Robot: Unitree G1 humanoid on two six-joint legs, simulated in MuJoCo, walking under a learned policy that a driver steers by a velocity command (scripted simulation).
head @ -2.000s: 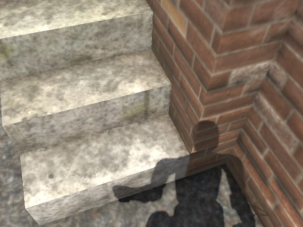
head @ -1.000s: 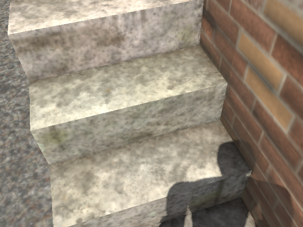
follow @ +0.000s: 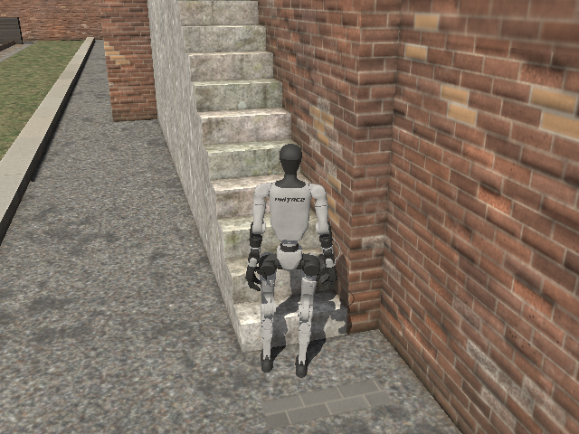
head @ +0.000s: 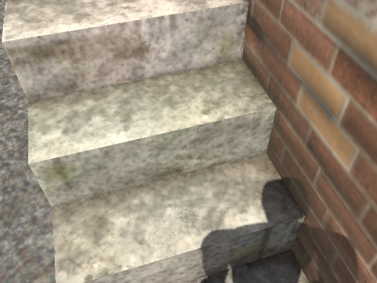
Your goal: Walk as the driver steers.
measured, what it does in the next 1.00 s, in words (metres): climbs: left foot 0.19 m higher, then right foot 0.20 m higher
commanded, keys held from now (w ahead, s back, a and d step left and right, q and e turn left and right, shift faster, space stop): w+shift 1.00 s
